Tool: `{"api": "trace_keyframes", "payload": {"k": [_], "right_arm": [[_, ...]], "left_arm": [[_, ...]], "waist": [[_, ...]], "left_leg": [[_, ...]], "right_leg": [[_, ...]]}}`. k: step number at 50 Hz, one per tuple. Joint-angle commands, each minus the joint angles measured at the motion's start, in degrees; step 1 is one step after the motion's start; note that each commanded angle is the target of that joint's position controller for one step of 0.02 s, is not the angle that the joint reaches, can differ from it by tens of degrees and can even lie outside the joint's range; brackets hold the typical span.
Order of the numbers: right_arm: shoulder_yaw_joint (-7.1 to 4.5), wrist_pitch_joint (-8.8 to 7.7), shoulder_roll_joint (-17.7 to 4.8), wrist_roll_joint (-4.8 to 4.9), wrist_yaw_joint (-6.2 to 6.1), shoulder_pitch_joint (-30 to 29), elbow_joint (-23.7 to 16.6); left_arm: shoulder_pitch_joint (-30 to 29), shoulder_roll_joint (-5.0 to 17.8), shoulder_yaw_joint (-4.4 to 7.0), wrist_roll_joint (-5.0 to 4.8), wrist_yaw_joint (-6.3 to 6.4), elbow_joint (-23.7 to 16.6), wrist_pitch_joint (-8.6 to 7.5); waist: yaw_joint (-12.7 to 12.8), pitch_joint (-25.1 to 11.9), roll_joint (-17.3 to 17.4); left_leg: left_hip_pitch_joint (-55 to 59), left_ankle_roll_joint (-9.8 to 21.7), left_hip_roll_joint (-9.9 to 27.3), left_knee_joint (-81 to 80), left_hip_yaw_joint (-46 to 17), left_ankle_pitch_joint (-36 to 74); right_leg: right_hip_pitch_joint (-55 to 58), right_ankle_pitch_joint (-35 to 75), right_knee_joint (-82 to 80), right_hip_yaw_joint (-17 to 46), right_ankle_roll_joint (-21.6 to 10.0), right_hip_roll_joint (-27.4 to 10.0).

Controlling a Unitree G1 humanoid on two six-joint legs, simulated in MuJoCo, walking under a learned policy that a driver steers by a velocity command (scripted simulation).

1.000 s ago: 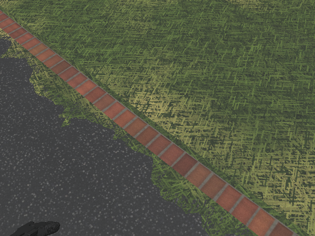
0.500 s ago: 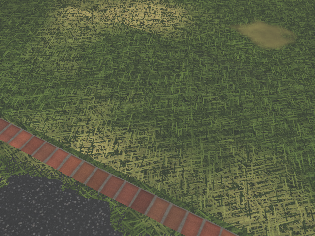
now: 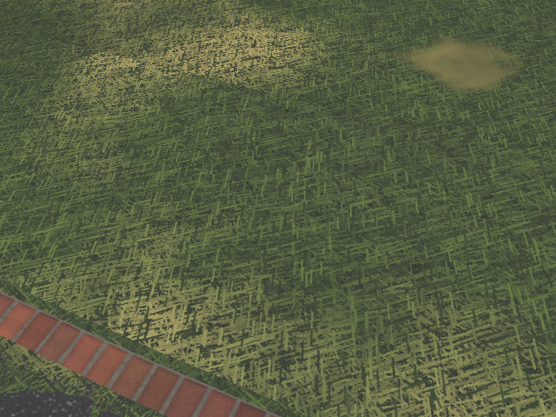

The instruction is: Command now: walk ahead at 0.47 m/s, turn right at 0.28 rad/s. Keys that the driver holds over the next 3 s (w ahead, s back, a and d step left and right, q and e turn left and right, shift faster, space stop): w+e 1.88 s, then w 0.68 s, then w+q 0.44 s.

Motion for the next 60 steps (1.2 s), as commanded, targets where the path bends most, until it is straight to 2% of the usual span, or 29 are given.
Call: {"api": "trace_keyframes", "payload": {"k": [1, 4, 8, 10, 12, 13, 14, 15, 16, 17, 18, 19, 21, 24, 29, 34, 36, 37, 38, 39, 40, 41, 42, 43, 44, 45, 49, 54, 60], "right_arm": [[-0.54, -0.93, -2.73, -0.72, 0.29, -5.17, -5.57], [0.55, -1.36, -0.56, -0.52, 0.77, -12.30, -7.26], [-0.01, -1.71, -2.91, 0.38, 1.41, -17.07, -9.07], [-0.64, -1.93, -4.47, 0.38, 1.34, -16.55, -9.22], [-1.94, -2.10, -6.58, 0.25, 0.80, -10.23, -7.92], [-2.94, -2.12, -8.66, -0.22, 0.26, -2.65, -6.75], [-3.91, -1.71, -12.93, -1.02, -0.32, 6.48, -6.10], [-3.99, -0.98, -13.94, -1.15, 0.30, 8.02, -4.96], [-2.66, -0.71, -7.98, -0.49, 0.16, 5.80, -5.57], [-1.98, -0.47, -5.72, -0.15, -0.17, 2.44, -5.64], [-1.55, -0.42, -4.54, -0.62, -0.13, -0.59, -5.52], [-1.37, -0.49, -3.38, -1.13, -0.15, -2.66, -5.06], [-1.48, -1.18, -2.69, -1.27, -0.31, -4.71, -4.36], [-2.36, -2.01, -4.58, -0.74, -0.52, -4.49, -2.77], [-3.15, -1.26, -7.18, -0.45, -1.03, -3.43, -1.13], [-4.15, 0.38, -10.01, 1.13, -1.08, 0.10, 0.77], [-4.67, 1.18, -11.66, 1.83, -1.19, 0.02, 0.94], [-4.85, 1.65, -12.31, 2.20, -1.28, -0.38, 0.83], [-4.48, 2.09, -11.51, 2.38, -1.43, -1.05, 0.57], [-3.28, 1.95, -8.76, 0.84, -1.73, 0.10, -0.29], [-0.48, 0.70, -0.33, -1.72, -1.28, 4.71, -4.11], [-0.93, -1.29, -4.91, 0.40, -0.74, -0.52, -4.48], [-1.77, -2.32, -8.22, 2.48, -0.40, -5.83, -6.07], [-1.39, -2.96, -7.28, 1.81, -0.67, -6.31, -5.97], [-1.56, -3.09, -7.25, 0.16, -1.09, -6.15, -5.29], [-1.87, -2.64, -7.57, -0.41, -1.06, -5.13, -4.96], [-1.42, -0.59, -5.12, -1.26, -0.92, -6.36, -5.19], [-0.21, -0.75, -2.56, -0.73, -0.25, -17.01, -7.81], [-1.21, -2.02, -5.24, 0.13, 0.89, -19.62, -9.27]], "left_arm": [[-1.90, 8.60, 2.37, -0.37, 0.77, -2.95, -0.91], [0.30, 10.41, 3.03, -0.81, 1.67, -1.12, -0.60], [3.80, 11.67, 3.57, -1.81, 2.09, 1.00, -0.41], [4.02, 11.95, 3.85, -1.60, 2.23, 1.56, 0.03], [3.70, 11.33, 3.70, -1.10, 2.18, 1.62, 0.68], [3.29, 9.61, 3.01, -0.49, 2.07, 1.05, 0.84], [5.84, 5.35, 1.59, 0.92, 2.05, -0.57, 0.66], [12.70, 2.26, 0.62, -1.52, 1.92, -1.43, -0.15], [8.57, 8.70, 2.11, -2.90, 2.03, -0.19, -0.08], [2.63, 10.89, 2.76, -2.81, 2.03, -1.38, 0.22], [0.23, 10.17, 2.70, -2.01, 2.09, -1.67, 0.54], [-0.55, 9.18, 2.82, -1.47, 1.92, -2.00, 0.83], [0.36, 6.86, 2.66, -1.78, 1.58, -1.78, 1.94], [-3.09, 5.22, 2.22, -1.14, 1.57, -3.51, 2.82], [-10.52, 4.38, 1.49, -1.03, -0.22, -5.29, 1.92], [-17.77, 5.34, 1.58, -1.16, -1.74, -8.66, 2.07], [-16.50, 7.06, 2.46, -0.79, -1.89, -9.31, 2.37], [-12.37, 8.66, 3.43, -0.69, -1.78, -8.61, 2.60], [-3.21, 11.26, 5.13, -0.91, -1.36, -6.12, 2.82], [7.59, 16.09, 7.28, -1.34, -0.31, -3.27, 3.40], [4.76, 23.02, 7.87, -2.04, 0.04, -4.07, 2.83], [5.49, 18.23, 6.29, -1.56, -0.50, -6.46, 1.50], [3.81, 14.60, 5.13, -0.97, -0.82, -5.50, 0.45], [1.03, 13.25, 4.61, -0.99, -0.81, -5.45, -0.02], [-2.93, 11.51, 4.04, -0.86, -0.64, -5.92, -0.02], [-5.29, 10.19, 3.46, -0.18, -0.35, -6.84, -0.06], [-4.96, 11.16, 3.60, -0.36, 0.91, -5.94, -0.45], [-1.05, 12.12, 3.89, -0.84, 2.09, -3.49, 0.15], [2.01, 11.67, 4.03, -1.36, 2.53, -1.04, 1.13]], "waist": [[-0.59, 4.11, -7.20], [1.40, 4.78, -7.35], [1.83, 4.94, -7.34], [0.88, 4.55, -8.08], [-2.68, 0.79, -8.55], [-6.53, -5.40, -7.75], [-8.27, -16.08, 1.86], [-4.70, -23.02, 19.42], [-6.01, -15.16, 10.44], [-6.13, -7.20, 5.43], [-4.52, -3.11, 1.46], [-2.85, -0.69, 2.13], [-0.91, 0.81, 4.39], [-0.62, 3.19, 1.93], [-2.85, 4.72, 0.05], [-4.73, 6.97, -0.30], [-2.86, 4.95, 0.97], [-0.09, 1.89, 1.51], [5.09, -2.81, 0.55], [9.30, -8.46, -4.66], [1.40, -12.27, -20.78], [5.58, -19.18, -13.25], [6.17, -10.99, -9.50], [3.84, -6.69, -6.22], [1.48, -3.95, -4.39], [-0.49, -3.08, -5.48], [-1.58, -0.57, -4.64], [2.31, 2.62, -6.65], [2.56, 2.87, -8.60]], "left_leg": [[-10.64, -1.85, 1.11, -9.11, -1.62, 6.63], [-3.28, -2.72, -1.78, -22.88, -0.82, 15.90], [2.58, -1.57, -3.27, -30.07, -3.28, 19.41], [4.94, -0.29, -3.53, -31.58, -3.57, 16.09], [15.50, 2.01, -4.91, -33.69, -1.37, 12.20], [28.16, 4.19, -1.74, -32.31, -3.08, 12.37], [47.07, 8.50, 10.70, -29.82, -16.37, 9.37], [57.25, 15.01, 20.09, -40.37, -42.90, -7.33], [51.40, 12.82, 18.16, -43.84, -41.03, -16.68], [43.32, 10.89, 16.60, -44.42, -31.40, -13.14], [35.59, 10.44, 14.29, -45.49, -24.76, -5.12], [30.08, 10.40, 12.37, -46.95, -19.78, -0.09], [24.36, 10.43, 10.42, -50.23, -12.59, 4.47], [23.21, 11.80, 11.51, -53.06, -6.65, 10.54], [25.85, 10.15, 9.75, -53.71, 4.02, 15.83], [33.33, 8.12, 11.96, -51.54, 8.23, 17.87], [36.26, 6.99, 12.14, -45.02, 10.21, 33.59], [36.35, 6.16, 11.41, -37.59, 11.65, 43.26], [32.55, 4.48, 9.32, -25.48, 13.81, 47.37], [18.98, 1.63, 6.86, -7.61, 14.09, 32.99], [-6.44, -2.11, -4.74, 12.56, 9.11, -17.64], [-12.23, -1.30, -5.45, 18.77, -4.32, -19.60], [-16.61, 0.00, -3.01, 17.86, -4.41, -13.52], [-14.51, 0.78, -0.54, 12.99, -4.38, -8.42], [-10.61, 0.43, 1.21, 8.09, -4.58, -5.25], [-6.62, 0.18, 2.24, 5.43, -5.09, -2.90], [-3.52, -2.96, 1.03, -3.90, -3.26, 2.76], [0.52, -4.29, -2.92, -24.42, -2.75, 19.34], [4.27, -1.51, -4.55, -32.46, -5.02, 15.32]], "right_leg": [[4.08, 11.35, -11.96, 14.08, -11.35, -13.04], [-0.24, 13.54, -11.20, 10.25, -9.49, -10.85], [1.08, 10.59, -8.69, 13.91, -7.83, -13.26], [3.85, 12.22, -5.93, 15.79, -6.74, -14.44], [3.96, 21.71, 2.34, 14.98, -4.86, -12.14], [-0.63, 21.54, 13.50, 12.94, -2.90, -8.74], [-13.27, 4.85, 32.94, 8.99, -0.30, -3.00], [-28.83, -21.62, 48.91, 8.00, 2.03, 1.60], [-34.13, -18.18, 54.79, 10.12, 2.24, -2.30], [-35.55, -12.83, 54.78, 7.59, 2.25, -4.48], [-33.04, -8.79, 53.04, 6.57, 2.42, -6.67], [-30.71, -6.38, 50.38, 6.67, 2.43, -8.29], [-26.48, -4.51, 48.04, 5.84, 2.55, -9.80], [-29.41, -0.43, 42.81, 5.75, 3.30, -10.64], [-27.79, 13.47, 26.66, 2.47, 3.04, -9.82], [-27.00, 10.65, 17.43, -1.29, 0.45, -8.29], [-22.56, 4.56, 16.06, -4.23, -1.70, -5.26], [-16.24, 2.38, 15.35, -6.20, -3.11, -2.70], [-3.61, 4.76, 12.20, -7.52, -5.08, 0.47], [14.63, 5.24, 11.47, 1.22, -8.13, -3.21], [30.00, -7.37, 4.57, 34.83, -18.38, -17.67], [32.14, -15.65, -4.13, 47.86, -20.29, -21.47], [27.34, -10.72, -5.24, 40.06, -17.21, -20.29], [19.85, -4.38, -4.56, 33.12, -15.35, -17.90], [12.70, 2.29, -4.44, 27.63, -13.86, -15.64], [7.91, 7.23, -5.46, 24.38, -13.37, -13.95], [-0.32, 17.02, -7.97, 18.17, -13.86, -11.37], [-4.17, 10.79, -7.33, 14.48, -9.95, -7.45], [2.63, 8.40, 0.15, 22.50, -8.20, -10.62]]}}
Next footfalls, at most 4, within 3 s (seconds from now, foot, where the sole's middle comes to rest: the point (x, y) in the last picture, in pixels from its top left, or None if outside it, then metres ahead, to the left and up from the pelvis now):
0.26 left None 0.33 0.13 -0.78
0.78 right None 0.51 -0.21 -0.78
1.26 left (382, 287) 0.87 -0.21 -0.78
1.78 right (526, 295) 0.84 -0.59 -0.78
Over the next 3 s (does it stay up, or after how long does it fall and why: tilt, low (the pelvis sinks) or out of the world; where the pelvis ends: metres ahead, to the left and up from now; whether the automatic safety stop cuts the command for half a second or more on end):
stays up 1.09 -1.02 0.00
